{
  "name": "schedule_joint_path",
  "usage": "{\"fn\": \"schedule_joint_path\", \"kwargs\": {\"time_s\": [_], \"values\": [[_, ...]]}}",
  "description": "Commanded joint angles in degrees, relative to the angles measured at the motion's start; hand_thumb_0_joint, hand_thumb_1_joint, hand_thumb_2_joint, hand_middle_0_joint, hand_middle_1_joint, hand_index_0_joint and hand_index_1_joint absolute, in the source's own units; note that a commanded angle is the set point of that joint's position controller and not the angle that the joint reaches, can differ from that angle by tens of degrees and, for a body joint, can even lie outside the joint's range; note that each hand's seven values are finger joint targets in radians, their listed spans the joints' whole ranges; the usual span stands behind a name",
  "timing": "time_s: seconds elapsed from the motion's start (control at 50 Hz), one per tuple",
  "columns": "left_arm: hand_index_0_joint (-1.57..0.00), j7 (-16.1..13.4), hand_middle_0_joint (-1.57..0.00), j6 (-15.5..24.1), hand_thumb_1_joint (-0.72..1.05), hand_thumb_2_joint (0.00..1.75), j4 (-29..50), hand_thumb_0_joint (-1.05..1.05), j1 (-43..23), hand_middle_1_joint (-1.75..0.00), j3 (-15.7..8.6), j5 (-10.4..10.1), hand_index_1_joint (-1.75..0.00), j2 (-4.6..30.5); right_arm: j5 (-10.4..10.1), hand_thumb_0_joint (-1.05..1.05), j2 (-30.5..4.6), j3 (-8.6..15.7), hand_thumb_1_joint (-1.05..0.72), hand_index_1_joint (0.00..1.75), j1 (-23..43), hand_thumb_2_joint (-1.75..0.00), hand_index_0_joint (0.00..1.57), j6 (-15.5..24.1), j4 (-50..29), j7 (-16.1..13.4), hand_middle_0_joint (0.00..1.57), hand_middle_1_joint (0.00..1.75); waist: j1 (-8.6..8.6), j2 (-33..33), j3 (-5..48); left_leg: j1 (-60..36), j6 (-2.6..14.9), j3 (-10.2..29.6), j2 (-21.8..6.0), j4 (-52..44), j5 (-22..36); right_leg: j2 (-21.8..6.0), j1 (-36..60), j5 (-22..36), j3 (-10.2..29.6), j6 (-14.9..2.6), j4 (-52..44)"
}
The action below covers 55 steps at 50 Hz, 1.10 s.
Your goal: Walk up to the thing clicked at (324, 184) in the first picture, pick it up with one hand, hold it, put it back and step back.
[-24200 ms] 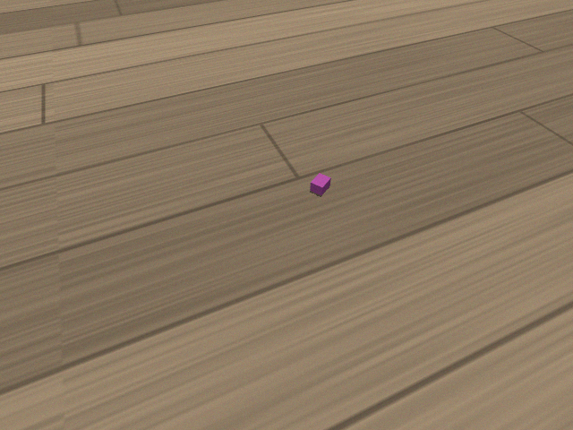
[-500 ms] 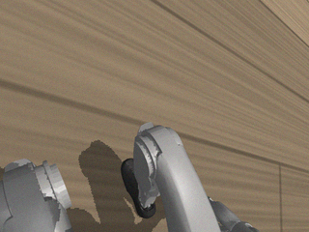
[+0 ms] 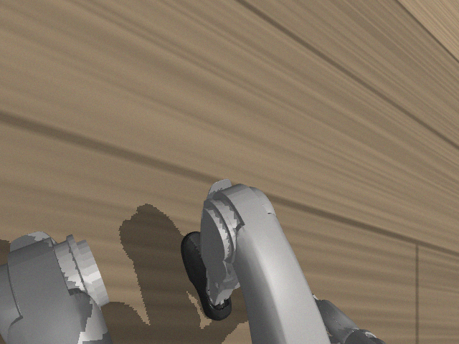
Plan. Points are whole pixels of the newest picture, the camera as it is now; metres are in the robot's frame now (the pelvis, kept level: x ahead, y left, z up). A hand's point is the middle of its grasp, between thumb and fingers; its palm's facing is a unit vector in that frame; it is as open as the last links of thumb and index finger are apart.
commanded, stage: close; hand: left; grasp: from above
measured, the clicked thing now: out of the picture +0.44 +0.38 -0.27
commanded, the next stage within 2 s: settle in 0.58 s
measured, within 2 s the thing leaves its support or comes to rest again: leaves its support in 0.96 s
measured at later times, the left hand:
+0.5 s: hand out of the picture +0.43 +0.38 -0.24, palm faces -0.46 -0.15 -0.88, open 9.3 cm
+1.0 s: hand out of the picture +0.43 +0.39 -0.23, palm faces -0.45 -0.15 -0.88, open 9.3 cm
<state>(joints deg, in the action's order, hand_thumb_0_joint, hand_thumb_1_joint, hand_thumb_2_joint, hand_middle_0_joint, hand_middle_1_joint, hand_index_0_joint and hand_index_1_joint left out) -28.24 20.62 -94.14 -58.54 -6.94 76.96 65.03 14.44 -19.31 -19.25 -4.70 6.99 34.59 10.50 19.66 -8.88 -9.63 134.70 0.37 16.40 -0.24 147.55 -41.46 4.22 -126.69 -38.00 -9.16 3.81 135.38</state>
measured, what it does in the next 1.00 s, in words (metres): stands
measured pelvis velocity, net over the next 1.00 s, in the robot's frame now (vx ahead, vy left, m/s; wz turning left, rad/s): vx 0.00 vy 0.00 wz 0.00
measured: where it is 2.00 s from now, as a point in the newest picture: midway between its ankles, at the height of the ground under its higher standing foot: (156, 321)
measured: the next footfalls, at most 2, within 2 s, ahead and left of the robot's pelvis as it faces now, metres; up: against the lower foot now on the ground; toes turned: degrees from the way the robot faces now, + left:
none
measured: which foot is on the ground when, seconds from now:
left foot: down 0.00-1.00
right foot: down 0.00-1.00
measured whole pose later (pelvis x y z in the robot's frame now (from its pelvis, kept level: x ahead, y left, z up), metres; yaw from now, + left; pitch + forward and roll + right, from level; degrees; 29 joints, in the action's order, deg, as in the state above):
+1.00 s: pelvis +0.00 +0.00 +0.00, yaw +0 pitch +28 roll -17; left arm -26.7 19.1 -90.7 -57.5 -8.7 77.4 63.6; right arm 14.4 -18.6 -18.1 -5.3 6.5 34.5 10.3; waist 19.0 -7.9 -8.1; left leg 135.3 0.2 16.2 0.0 147.0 -41.3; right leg 3.6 -127.2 -38.1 -9.2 3.3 135.2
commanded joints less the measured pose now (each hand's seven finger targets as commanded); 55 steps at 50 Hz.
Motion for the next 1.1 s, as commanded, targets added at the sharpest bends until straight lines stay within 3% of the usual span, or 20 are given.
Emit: {"fn": "schedule_joint_path", "kwargs": {"time_s": [0.0,0.04,0.08,0.12,0.16,0.3,0.34,0.4,0.46,0.52,0.62,0.66,0.72,0.78,0.82,0.9,0.96,1.0,1.04,1.08], "values": [[-0.84,-3.8,-0.81,0.4,0.47,0.44,4.6,0.0,-12.5,-0.48,-0.6,-0.4,-0.46,12.5,0.2,0.0,-18.7,5.7,-0.89,0.3,-9.0,-0.9,0.2,-0.4,0.9,-0.9,0.2,0.3,3.1,32.2,34.5,-29.8,-0.66,-5.3,-2.5,-16.8,14.9,1.7,15.2,14.0,-7.6,-4.79,-8.8],[-0.86,-4.4,-0.83,0.1,0.49,0.43,2.8,0.0,-11.8,-0.48,0.1,0.1,-0.45,11.9,0.3,0.0,-18.1,5.2,-0.89,0.3,-8.7,-0.9,0.2,-0.2,1.0,-0.9,0.2,0.3,3.44,30.8,33.7,-28.7,-0.25,-5.6,-2.5,-16.6,14.1,1.9,15.5,13.9,-7.4,-4.47,-9.0],[-0.88,-5.0,-0.84,0.0,0.52,0.41,4.6,0.0,-13.6,-0.48,-0.9,0.4,-0.45,14.5,0.2,0.0,-18.9,5.5,-0.89,0.3,-8.7,-0.9,0.2,0.1,0.8,-1.0,0.2,0.3,2.9,32.6,33.8,-29.4,-0.6,-5.4,-2.4,-17.3,13.0,1.5,14.6,13.0,-7.3,-4.77,-8.6],[-0.88,-5.1,-0.85,-0.7,0.51,0.41,3.2,0.0,-12.8,-0.46,0.1,0.8,-0.44,13.3,0.4,0.0,-18.8,5.6,-0.89,0.3,-8.6,-0.9,0.2,0.4,0.8,-0.9,0.2,0.3,3.47,32.4,33.7,-29.7,-0.48,-5.5,-2.5,-17.0,13.0,1.5,14.4,13.1,-7.2,-4.62,-8.5],[-0.89,-5.7,-0.86,-0.9,0.52,0.44,5.3,0.0,-14.9,-0.47,-0.8,0.3,-0.45,14.2,0.3,0.0,-19.1,5.9,-0.89,0.3,-8.5,-0.9,0.2,0.6,0.9,-1.0,0.2,0.3,3.08,33.0,36.0,-30.3,-0.43,-5.6,-2.5,-16.8,13.5,1.6,15.3,13.9,-7.0,-4.61,-8.7],[-0.91,-4.7,-0.89,-2.7,0.55,0.39,4.5,0.0,-14.2,-0.44,-1.3,0.0,-0.41,14.9,-0.3,0.0,-19.3,6.5,-0.89,0.3,-9.1,-0.9,0.2,1.4,0.5,-0.9,0.2,0.3,2.98,32.5,35.5,-29.7,-0.46,-5.8,-2.4,-16.7,14.5,1.4,15.1,14.3,-6.7,-4.7,-8.4],[-0.92,-4.6,-0.9,-2.7,0.56,0.39,4.9,0.0,-14.1,-0.43,-2.3,-0.9,-0.4,15.5,-0.7,0.0,-19.1,6.4,-0.89,0.3,-9.2,-0.9,0.2,1.3,0.7,-1.0,0.2,0.3,2.78,31.4,36.1,-28.2,-0.27,-6.1,-2.2,-16.2,14.3,1.4,16.4,14.3,-6.5,-4.76,-9.0],[-0.92,-3.2,-0.89,-3.1,0.55,0.39,4.3,0.0,-13.3,-0.44,-0.9,-1.1,-0.41,13.2,-0.6,0.0,-19.5,7.1,-0.89,0.3,-10.2,-0.9,0.2,1.4,0.9,-1.0,0.2,0.3,3.49,31.2,35.2,-28.6,-0.24,-6.4,-2.2,-15.9,14.6,1.4,15.8,14.3,-6.3,-4.7,-9.1],[-0.94,-2.0,-0.91,-2.8,0.59,0.38,4.4,0.0,-12.1,-0.44,-1.4,-1.2,-0.41,14.6,-0.8,0.0,-19.1,6.3,-0.89,0.3,-10.1,-0.9,0.2,1.0,0.3,-0.9,0.2,0.3,3.16,30.7,35.4,-28.7,-0.27,-6.1,-2.2,-15.9,16.1,1.2,17.0,15.1,-6.4,-4.67,-9.2],[-0.96,-1.8,-0.93,-1.6,0.61,0.43,4.2,0.0,-11.9,-0.48,-1.2,-2.3,-0.45,13.9,-0.5,0.0,-19.3,6.7,-0.89,0.3,-9.5,-0.9,0.2,0.5,0.4,-1.4,0.2,0.3,2.81,30.0,35.0,-26.7,0.0,-6.5,-2.1,-16.4,12.1,1.5,17.8,12.5,-6.4,-4.63,-10.4],[-0.99,-1.2,-0.96,-0.8,0.66,0.45,4.4,0.0,-11.2,-0.49,-0.4,-1.8,-0.46,13.3,-0.3,0.0,-18.6,5.7,-0.89,0.3,-9.5,-0.9,0.2,-0.1,0.2,-1.4,0.2,0.3,2.86,30.3,35.5,-28.9,-0.28,-5.8,-2.3,-16.4,14.9,1.6,17.5,14.0,-6.9,-4.64,-9.6],[-0.99,-1.5,-0.97,-0.5,0.66,0.48,2.5,0.0,-10.4,-0.48,0.1,-2.3,-0.46,12.2,-0.1,0.0,-18.8,5.6,-0.89,0.3,-8.7,-0.9,0.2,-0.3,0.6,-1.5,0.2,0.3,2.84,29.9,34.6,-28.6,-0.41,-5.2,-2.3,-16.9,13.4,1.5,16.3,12.8,-7.4,-4.62,-9.4],[-1.05,-1.4,-1.02,-0.6,0.66,0.51,3.0,0.0,-11.3,-0.52,0.9,-1.4,-0.5,12.3,0.0,0.0,-18.6,5.3,-0.91,0.3,-8.7,-0.9,0.2,-0.2,0.3,-1.3,0.2,0.3,3.23,30.9,33.4,-29.2,-0.59,-5.2,-2.3,-17.0,13.3,1.3,14.7,12.7,-7.2,-4.78,-9.0],[-1.06,-1.5,-1.04,-1.0,0.67,0.52,5.8,0.0,-13.1,-0.52,-0.5,-1.3,-0.49,14.4,-0.1,0.0,-18.4,5.6,-0.91,0.3,-9.2,-0.9,0.2,-0.4,0.8,-1.4,0.2,0.3,2.0,33.6,36.5,-31.1,-0.68,-5.5,-2.4,-17.4,14.2,1.3,15.7,13.3,-6.8,-4.78,-9.1],[-1.07,-1.3,-1.05,-1.3,0.69,0.54,6.9,0.0,-13.3,-0.51,-0.5,-1.3,-0.49,13.5,-0.2,0.0,-19.0,6.0,-0.91,0.3,-9.4,-0.9,0.2,-0.4,0.4,-1.3,0.2,0.3,2.65,33.1,35.2,-31.1,-0.96,-5.3,-2.4,-17.2,15.1,1.2,14.7,13.8,-7.1,-5.01,-9.0],[-1.11,-1.2,-1.09,-1.3,0.73,0.55,12.0,0.0,-13.7,-0.5,-3.4,-1.0,-0.49,16.2,-0.3,0.0,-19.0,7.1,-0.91,0.3,-9.8,-0.9,0.2,-0.9,0.5,-1.3,0.2,0.3,0.61,37.4,39.4,-34.1,-1.37,-5.6,-2.3,-17.9,17.6,1.0,15.1,14.8,-6.9,-5.31,-8.7],[-1.09,-0.5,-1.07,-1.9,0.71,0.55,13.4,0.0,-13.3,-0.49,-3.2,-0.7,-0.48,14.5,-0.4,0.0,-18.9,8.6,-0.91,0.3,-10.5,-0.9,0.2,-1.0,0.9,-1.1,0.2,0.3,1.03,38.1,39.5,-33.3,-1.18,-6.5,-2.2,-17.4,17.5,1.0,15.0,15.0,-6.3,-5.43,-9.0],[-1.08,0.1,-1.06,-2.4,0.7,0.53,15.3,0.0,-13.1,-0.48,-5.2,-0.8,-0.47,15.7,-0.7,0.0,-18.8,9.2,-0.91,0.3,-11.5,-0.9,0.2,-1.2,1.0,-1.1,0.2,0.3,0.37,37.0,41.1,-32.7,-0.94,-7.1,-1.8,-17.2,18.4,0.8,16.0,15.9,-6.1,-5.39,-9.6],[-1.09,0.9,-1.08,-2.8,0.71,0.54,16.6,0.0,-11.7,-0.46,-5.5,-1.6,-0.45,14.3,-1.2,0.0,-19.1,10.6,-0.91,0.3,-11.4,-0.9,0.2,-1.5,0.6,-1.1,0.2,0.3,-0.45,37.9,41.8,-33.5,-1.22,-6.8,-1.7,-18.1,17.8,0.4,14.4,14.8,-6.1,-5.88,-9.5],[-1.09,2.6,-1.07,-3.3,0.72,0.5,17.8,0.0,-11.4,-0.47,-3.6,-2.2,-0.45,10.2,-1.8,0.0,-18.7,11.9,-0.91,0.3,-11.9,-0.9,0.2,-1.6,0.8,-0.8,0.2,0.3,-0.08,37.9,41.5,-33.3,-1.12,-6.8,-1.5,-18.6,16.7,0.3,12.8,14.1,-5.8,-5.94,-10.0]]}}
